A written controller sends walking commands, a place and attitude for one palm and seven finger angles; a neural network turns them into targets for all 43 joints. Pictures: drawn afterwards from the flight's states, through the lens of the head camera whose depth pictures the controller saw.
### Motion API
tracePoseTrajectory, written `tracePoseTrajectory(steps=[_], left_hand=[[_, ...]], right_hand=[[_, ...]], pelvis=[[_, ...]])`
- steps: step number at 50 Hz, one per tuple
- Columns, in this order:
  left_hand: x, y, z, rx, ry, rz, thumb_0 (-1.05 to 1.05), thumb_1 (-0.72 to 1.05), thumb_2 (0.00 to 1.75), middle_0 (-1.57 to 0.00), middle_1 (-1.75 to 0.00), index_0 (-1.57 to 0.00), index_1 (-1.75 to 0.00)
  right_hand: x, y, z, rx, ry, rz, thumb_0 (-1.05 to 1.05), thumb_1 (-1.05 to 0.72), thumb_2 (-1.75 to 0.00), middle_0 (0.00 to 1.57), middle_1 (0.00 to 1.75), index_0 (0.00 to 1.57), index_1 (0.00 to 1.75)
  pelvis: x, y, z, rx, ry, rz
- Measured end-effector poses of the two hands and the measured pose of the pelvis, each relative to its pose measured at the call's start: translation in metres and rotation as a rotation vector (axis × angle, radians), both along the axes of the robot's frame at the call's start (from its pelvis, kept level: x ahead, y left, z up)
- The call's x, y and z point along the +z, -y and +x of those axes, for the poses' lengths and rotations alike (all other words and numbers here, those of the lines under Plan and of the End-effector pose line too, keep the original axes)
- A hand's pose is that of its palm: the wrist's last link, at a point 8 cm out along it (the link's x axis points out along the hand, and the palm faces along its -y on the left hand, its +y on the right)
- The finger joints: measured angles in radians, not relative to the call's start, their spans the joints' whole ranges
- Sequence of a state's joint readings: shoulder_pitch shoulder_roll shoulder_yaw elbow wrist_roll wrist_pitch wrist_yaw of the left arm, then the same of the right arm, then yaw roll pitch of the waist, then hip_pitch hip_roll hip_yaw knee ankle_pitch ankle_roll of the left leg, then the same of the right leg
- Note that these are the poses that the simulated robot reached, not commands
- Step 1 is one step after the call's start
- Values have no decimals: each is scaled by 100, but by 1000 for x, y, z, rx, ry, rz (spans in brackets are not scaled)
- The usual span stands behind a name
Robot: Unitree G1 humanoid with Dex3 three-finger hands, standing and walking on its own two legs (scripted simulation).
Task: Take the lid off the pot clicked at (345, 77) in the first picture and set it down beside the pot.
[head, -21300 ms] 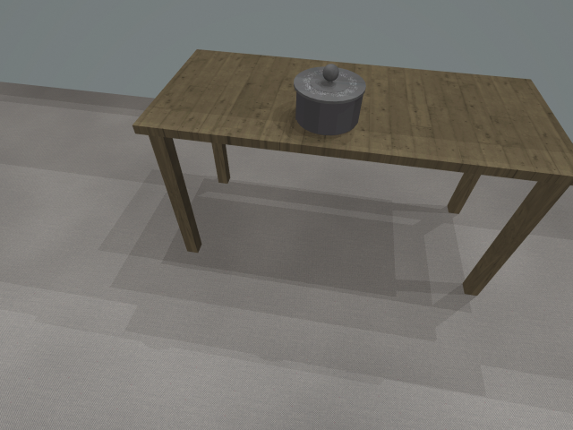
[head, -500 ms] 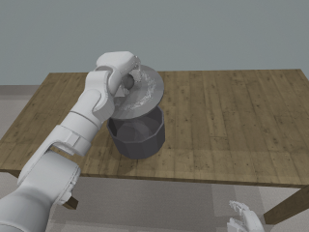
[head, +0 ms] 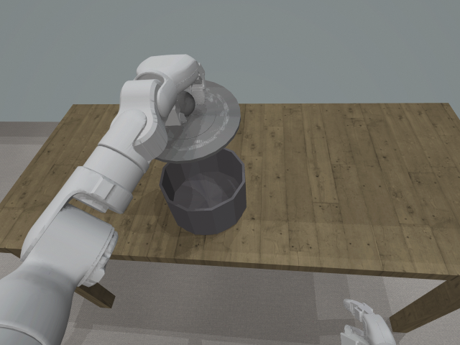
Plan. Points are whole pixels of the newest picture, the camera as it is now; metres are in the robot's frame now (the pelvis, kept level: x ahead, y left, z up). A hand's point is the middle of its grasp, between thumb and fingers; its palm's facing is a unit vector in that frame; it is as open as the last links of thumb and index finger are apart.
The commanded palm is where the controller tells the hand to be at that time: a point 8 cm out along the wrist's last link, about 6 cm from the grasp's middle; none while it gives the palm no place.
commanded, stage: lift the lid straight up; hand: left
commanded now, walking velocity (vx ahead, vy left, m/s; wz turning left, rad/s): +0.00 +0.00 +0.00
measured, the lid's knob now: (182, 103) +0.48 +0.10 +0.18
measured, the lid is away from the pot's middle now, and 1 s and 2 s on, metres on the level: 0.02 0.11 0.23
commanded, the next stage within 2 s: move the lid sideways beside the pot in 0.06 s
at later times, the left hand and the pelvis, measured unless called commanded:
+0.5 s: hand (150, 111) +0.44 +0.14 +0.19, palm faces -0.17 -0.04 -0.98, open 7.2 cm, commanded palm +0.42 +0.15 +0.26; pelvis +0.00 +0.00 +0.00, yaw +0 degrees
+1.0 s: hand (122, 108) +0.45 +0.19 +0.20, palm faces -0.22 -0.04 -0.98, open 7.2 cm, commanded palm +0.43 +0.20 +0.26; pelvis +0.00 +0.01 +0.00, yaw +0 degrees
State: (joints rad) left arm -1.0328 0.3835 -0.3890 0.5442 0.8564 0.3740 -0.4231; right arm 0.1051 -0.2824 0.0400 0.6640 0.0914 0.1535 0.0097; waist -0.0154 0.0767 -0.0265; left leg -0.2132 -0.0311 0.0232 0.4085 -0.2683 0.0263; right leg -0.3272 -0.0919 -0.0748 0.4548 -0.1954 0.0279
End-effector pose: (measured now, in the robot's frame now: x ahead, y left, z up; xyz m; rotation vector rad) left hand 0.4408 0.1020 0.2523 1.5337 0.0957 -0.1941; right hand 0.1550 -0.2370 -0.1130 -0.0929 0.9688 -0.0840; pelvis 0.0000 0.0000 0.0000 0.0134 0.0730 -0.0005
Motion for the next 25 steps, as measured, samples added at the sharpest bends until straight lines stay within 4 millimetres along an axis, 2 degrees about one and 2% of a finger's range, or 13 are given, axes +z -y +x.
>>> tracePoseTrajectory(steps=[6, 12, 16, 25], left_hand=[[-1, 11, -3, -50, 0, -14, 2, 24, 73, -72, -90, -74, -93], [1, 11, -2, -41, 21, -35, 2, 24, 73, -72, -90, -74, -93], [1, -1, -1, -15, 39, -34, 2, 24, 73, -72, -89, -74, -93], [-2, -42, -9, 75, 12, -3, 2, 24, 73, -72, -90, -73, -93]], right_hand=[[-1, -3, 3, -1, 6, 16, 1, -91, -90, 19, 30, 20, 30], [0, -6, 6, 7, 16, 24, 1, -91, -90, 19, 30, 20, 30], [3, -6, 8, 5, 30, 24, 1, -91, -90, 19, 30, 20, 30], [7, 1, 9, 6, 38, -6, 1, -90, -90, 19, 30, 20, 30]], pelvis=[[0, -2, 3, -4, 4, -2], [0, -1, 2, -10, 3, 0], [0, 1, 1, -17, 2, 0], [0, 2, -1, -8, 6, -3]])
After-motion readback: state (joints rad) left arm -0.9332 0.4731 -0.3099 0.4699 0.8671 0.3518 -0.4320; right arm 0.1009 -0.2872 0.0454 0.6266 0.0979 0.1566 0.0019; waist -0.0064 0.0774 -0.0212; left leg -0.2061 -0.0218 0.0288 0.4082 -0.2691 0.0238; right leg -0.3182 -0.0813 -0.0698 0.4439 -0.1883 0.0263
